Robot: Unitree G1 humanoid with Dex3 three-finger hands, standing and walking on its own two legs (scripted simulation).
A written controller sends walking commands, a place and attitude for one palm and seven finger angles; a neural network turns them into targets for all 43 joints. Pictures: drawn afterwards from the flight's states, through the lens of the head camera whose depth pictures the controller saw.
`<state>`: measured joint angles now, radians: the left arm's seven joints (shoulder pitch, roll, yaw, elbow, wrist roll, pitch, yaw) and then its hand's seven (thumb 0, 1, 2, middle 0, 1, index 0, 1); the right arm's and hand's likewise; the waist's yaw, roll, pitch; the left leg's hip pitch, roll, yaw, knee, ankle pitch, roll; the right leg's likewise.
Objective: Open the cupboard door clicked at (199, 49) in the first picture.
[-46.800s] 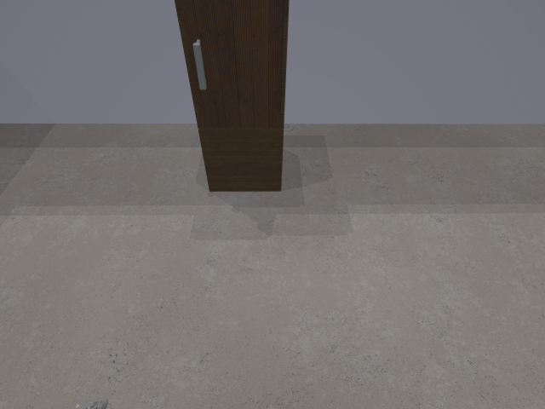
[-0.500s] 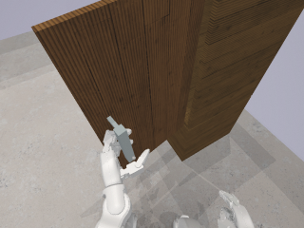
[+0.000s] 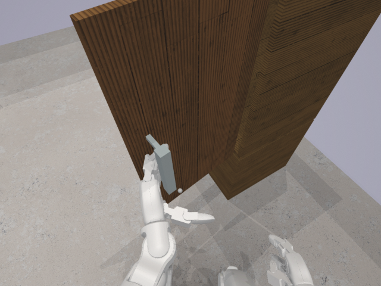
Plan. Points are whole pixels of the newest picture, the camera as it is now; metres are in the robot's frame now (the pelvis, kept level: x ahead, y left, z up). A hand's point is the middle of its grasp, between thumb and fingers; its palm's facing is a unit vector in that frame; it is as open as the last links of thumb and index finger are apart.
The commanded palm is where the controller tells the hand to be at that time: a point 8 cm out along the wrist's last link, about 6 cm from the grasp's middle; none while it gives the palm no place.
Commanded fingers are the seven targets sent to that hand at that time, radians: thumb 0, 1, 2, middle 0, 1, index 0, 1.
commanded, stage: slide the hand sideways off the handle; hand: left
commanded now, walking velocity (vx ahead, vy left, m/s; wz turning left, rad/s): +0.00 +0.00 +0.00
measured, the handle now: (161, 165) +0.36 +0.08 +0.04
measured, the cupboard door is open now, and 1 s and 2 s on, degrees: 99 100 100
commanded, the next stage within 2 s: draw the hand back to the body in 1.28 s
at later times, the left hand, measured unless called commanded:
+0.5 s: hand (172, 209) +0.26 +0.05 +0.04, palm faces -0.15 -0.99 +0.03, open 16.3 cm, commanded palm +0.24 +0.11 +0.03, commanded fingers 0.00 -0.50 0.30 -0.15 -0.30 -0.15 -0.30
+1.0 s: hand (145, 229) +0.23 +0.10 +0.04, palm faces -0.10 -0.99 +0.02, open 16.3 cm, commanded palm +0.20 +0.15 +0.03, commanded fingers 0.00 -0.50 0.30 -0.15 -0.30 -0.15 -0.30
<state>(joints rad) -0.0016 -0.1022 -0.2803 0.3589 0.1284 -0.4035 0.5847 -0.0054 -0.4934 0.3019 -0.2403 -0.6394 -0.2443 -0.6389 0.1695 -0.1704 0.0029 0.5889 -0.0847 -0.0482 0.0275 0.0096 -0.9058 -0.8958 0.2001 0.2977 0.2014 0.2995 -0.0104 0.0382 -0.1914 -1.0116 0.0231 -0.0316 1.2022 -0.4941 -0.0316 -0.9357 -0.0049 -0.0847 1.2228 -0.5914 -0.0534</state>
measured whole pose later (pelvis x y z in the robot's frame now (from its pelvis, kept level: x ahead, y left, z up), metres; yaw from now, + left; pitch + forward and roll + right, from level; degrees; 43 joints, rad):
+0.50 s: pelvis +0.00 +0.02 -0.01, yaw -1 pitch +18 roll +0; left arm 0.16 0.00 -0.27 0.14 0.01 -0.44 0.12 -0.01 -0.50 0.30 -0.12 -0.30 -0.15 -0.32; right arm 0.25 -0.22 -0.01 0.46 -0.03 0.02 0.04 0.01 -0.91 -0.90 0.20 0.30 0.20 0.30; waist -0.02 0.03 -0.18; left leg -1.04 0.02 0.00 1.25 -0.52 0.00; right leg -0.97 -0.01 -0.05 1.26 -0.60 -0.02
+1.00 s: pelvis +0.01 +0.02 -0.02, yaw -1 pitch +19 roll -1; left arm 0.45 0.09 -0.22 -0.12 -0.04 -0.43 0.00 -0.01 -0.50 0.30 -0.15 -0.30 -0.15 -0.30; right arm 0.21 -0.20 0.01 0.38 -0.02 0.00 0.01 0.01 -0.90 -0.90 0.20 0.30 0.20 0.30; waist 0.01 0.04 -0.19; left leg -1.07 0.02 -0.02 1.31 -0.57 0.00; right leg -0.98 -0.01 -0.07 1.30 -0.65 -0.02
